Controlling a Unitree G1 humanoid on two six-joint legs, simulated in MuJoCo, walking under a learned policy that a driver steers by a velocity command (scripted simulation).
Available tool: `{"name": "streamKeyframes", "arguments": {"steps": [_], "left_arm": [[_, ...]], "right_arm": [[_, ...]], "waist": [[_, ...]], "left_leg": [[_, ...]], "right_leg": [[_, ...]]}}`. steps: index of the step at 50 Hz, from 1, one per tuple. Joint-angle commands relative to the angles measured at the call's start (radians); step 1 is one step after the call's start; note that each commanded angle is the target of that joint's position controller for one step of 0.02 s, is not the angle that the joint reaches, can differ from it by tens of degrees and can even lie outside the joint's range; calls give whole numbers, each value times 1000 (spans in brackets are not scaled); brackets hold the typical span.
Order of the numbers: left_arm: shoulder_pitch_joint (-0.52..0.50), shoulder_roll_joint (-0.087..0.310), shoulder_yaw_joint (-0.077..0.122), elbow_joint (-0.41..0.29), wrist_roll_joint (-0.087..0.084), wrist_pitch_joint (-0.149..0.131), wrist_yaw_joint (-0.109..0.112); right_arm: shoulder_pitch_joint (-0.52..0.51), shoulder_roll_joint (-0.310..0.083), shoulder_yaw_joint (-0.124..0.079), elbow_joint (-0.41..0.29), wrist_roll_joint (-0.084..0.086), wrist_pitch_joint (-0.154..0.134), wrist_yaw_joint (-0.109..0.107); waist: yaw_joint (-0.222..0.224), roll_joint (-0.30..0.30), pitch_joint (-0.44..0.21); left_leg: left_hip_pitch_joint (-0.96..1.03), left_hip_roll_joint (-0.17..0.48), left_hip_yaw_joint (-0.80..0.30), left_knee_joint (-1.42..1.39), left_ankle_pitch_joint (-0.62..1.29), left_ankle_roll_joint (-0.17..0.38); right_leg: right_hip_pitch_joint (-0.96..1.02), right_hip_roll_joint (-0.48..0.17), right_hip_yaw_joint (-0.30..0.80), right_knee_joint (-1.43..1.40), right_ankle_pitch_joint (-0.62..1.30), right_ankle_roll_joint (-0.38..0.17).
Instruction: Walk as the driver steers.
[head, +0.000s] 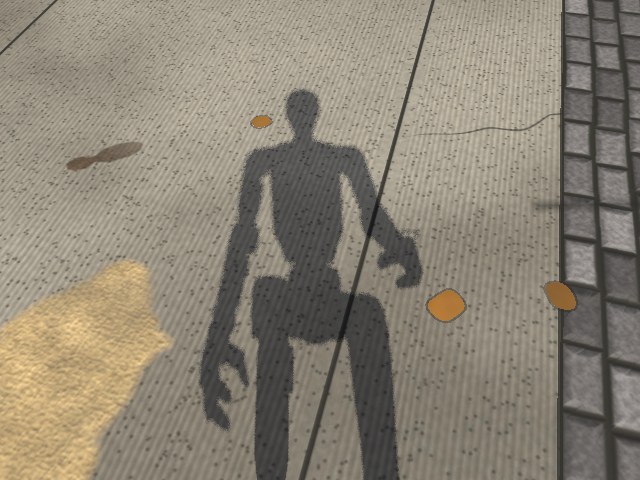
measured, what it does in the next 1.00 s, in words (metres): walks ahead: left foot, then right foot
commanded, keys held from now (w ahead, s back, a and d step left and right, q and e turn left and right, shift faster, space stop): w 1.00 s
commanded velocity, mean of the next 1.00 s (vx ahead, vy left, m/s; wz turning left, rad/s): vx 0.49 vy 0.00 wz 0.00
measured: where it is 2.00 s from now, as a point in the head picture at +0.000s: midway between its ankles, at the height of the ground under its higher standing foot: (366, 226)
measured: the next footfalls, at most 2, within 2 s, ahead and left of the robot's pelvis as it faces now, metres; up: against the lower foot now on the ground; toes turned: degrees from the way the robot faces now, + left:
left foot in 0.12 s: +0.28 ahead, +0.13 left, +0.00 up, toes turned +3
right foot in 0.68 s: +0.59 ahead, -0.10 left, +0.00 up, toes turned -3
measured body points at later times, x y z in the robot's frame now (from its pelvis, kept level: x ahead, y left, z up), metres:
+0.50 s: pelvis +0.29 +0.05 +0.01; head +0.31 +0.05 +0.46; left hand +0.46 +0.30 -0.10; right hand +0.27 -0.21 -0.13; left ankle +0.24 +0.13 -0.74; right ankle +0.49 -0.13 -0.67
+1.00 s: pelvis +0.58 -0.02 +0.01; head +0.60 -0.03 +0.46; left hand +0.58 +0.24 -0.12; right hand +0.73 -0.28 -0.11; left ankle +0.74 +0.17 -0.66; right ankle +0.55 -0.10 -0.74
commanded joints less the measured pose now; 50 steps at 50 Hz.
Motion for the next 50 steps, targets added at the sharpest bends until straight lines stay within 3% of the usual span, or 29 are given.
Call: {"name": "streamKeyframes", "arguments": {"steps": [1,3,4,5,6,7,8,9,10,11,13,14,16,19,23,28,30,32,33,34,35,36,37,38,39,41,43,47,50], "left_arm": [[47,176,37,-21,-12,-1,8],[22,197,46,-30,-8,6,8],[9,211,51,-35,-2,13,8],[-11,207,50,-43,5,22,7],[-27,189,39,-64,13,24,3],[113,36,-2,-79,9,4,-13],[86,62,3,-61,-14,-31,-22],[-35,149,27,-109,-44,-50,-25],[-115,171,31,-135,-48,-57,-17],[-147,170,40,-138,-35,-52,-7],[-92,126,45,-127,-19,-18,2],[-79,107,45,-124,-19,-6,4],[-129,115,51,-148,-13,7,7],[-270,133,59,-197,0,5,7],[-417,111,51,-238,-5,-9,-9],[-553,112,40,-290,-16,-18,-37],[-560,128,42,-306,-17,-25,-49],[-478,166,58,-293,-18,-31,-53],[-350,200,78,-255,-16,-32,-50],[-158,261,104,-201,-10,-32,-42],[-6,363,131,-171,8,-25,-37],[7,310,111,-164,-1,-21,-39],[-71,248,90,-175,-8,-23,-39],[-168,209,77,-202,-6,-22,-37],[-241,177,66,-212,3,-24,-42],[-285,137,54,-209,15,-30,-49],[-255,159,59,-189,11,-34,-45],[-186,194,66,-162,8,-29,-20],[-145,200,65,-151,0,-22,-10]], "right_arm": [[-150,-47,1,-103,4,-20,18],[-103,-82,-13,-102,3,-26,26],[-26,-113,-28,-85,3,-26,24],[141,-154,-52,-36,5,-24,19],[325,-207,-73,11,2,-18,9],[450,-311,-95,44,-27,-15,6],[437,-233,-69,49,-28,-14,8],[329,-180,-51,40,-18,-19,9],[220,-136,-36,15,-17,-23,10],[153,-103,-25,9,-25,-29,16],[122,-68,-15,23,-37,-37,26],[139,-71,-15,36,-35,-38,24],[177,-102,-20,57,-35,-40,12],[246,-134,-26,76,-34,-34,-13],[313,-150,-26,90,-22,-23,-29],[401,-160,-33,130,-12,-3,-34],[401,-170,-40,136,-10,8,-38],[368,-186,-47,128,-10,17,-39],[344,-180,-43,122,-11,23,-39],[340,-149,-29,106,-20,24,-38],[450,-45,2,91,-27,7,-28],[443,-36,9,102,-17,-20,-22],[355,-133,-16,76,13,-39,-17],[276,-151,-19,51,22,-47,-19],[236,-144,-23,45,9,-44,-26],[271,-109,-30,55,-6,-14,-33],[285,-77,-28,58,-10,6,-36],[142,-83,-34,6,-24,9,-38],[36,-62,-25,-22,-19,2,-27]], "waist": [[-26,-105,160],[-76,-128,102],[-122,-155,35],[-208,-160,-64],[-285,-130,-180],[-217,150,-381],[-224,176,-441],[-198,147,-244],[-165,54,-140],[-127,-12,-74],[-62,31,-42],[-53,35,-28],[-48,30,13],[-80,8,47],[-124,12,60],[-165,11,95],[-150,21,89],[-94,50,34],[-24,49,-43],[49,20,-175],[30,-191,-342],[31,-283,-416],[24,-228,-284],[-1,-163,-174],[-34,-92,-95],[-94,-118,-49],[-111,-112,-22],[-86,-82,21],[-55,-93,41]], "left_leg": [[0,-29,14,-96,16,28],[103,-64,29,-121,-38,61],[217,-99,51,-109,-68,80],[424,-138,74,-109,-81,107],[730,-42,-37,-85,-95,153],[1123,250,-557,-181,-333,331],[1124,303,-837,-386,-411,340],[972,265,-684,-402,-404,270],[787,233,-520,-420,-302,234],[625,192,-396,-449,-193,212],[466,126,-262,-503,-139,191],[431,114,-225,-526,-119,201],[404,108,-180,-562,-89,216],[469,113,-161,-582,-64,214],[523,84,-91,-584,-43,177],[686,137,-85,-526,-26,169],[751,167,-94,-478,36,157],[772,167,-82,-378,267,134],[748,125,-46,-227,429,112],[609,69,-4,15,378,79],[194,-80,45,429,4,2],[14,-160,-91,621,-564,-3],[-84,-91,-143,702,-533,23],[-91,-33,-108,679,-442,38],[-49,9,-89,610,-359,38],[70,55,-94,514,-280,34],[80,62,-80,461,-246,19],[-39,65,-71,245,-59,-19],[-5,34,-39,52,77,-22]], "right_leg": [[-85,-287,100,-38,409,-135],[-22,-302,82,59,653,-113],[-4,-298,70,159,842,-101],[-43,-261,38,354,963,-78],[-244,-220,19,627,801,-46],[-638,-27,22,1071,207,19],[-755,16,191,1236,-222,2],[-854,-49,183,1287,-181,-20],[-836,-109,151,1248,-82,-31],[-782,-151,133,1181,-10,-32],[-658,-197,138,1088,47,-33],[-646,-201,127,1059,50,-30],[-698,-212,115,986,102,-12],[-829,-219,111,804,260,17],[-803,-174,68,545,434,25],[-827,-143,58,401,387,10],[-813,-133,57,367,311,-14],[-667,-89,22,345,240,-43],[-489,-51,-10,328,242,-68],[-197,-104,50,363,261,-113],[230,-372,479,341,135,-265],[308,-453,799,164,37,-309],[204,-419,684,147,-8,-253],[48,-385,533,130,51,-217],[-111,-345,425,90,132,-200],[-272,-283,305,27,198,-179],[-324,-268,241,-12,266,-195],[-276,-260,173,-39,363,-193],[-262,-229,113,-47,353,-164]]}}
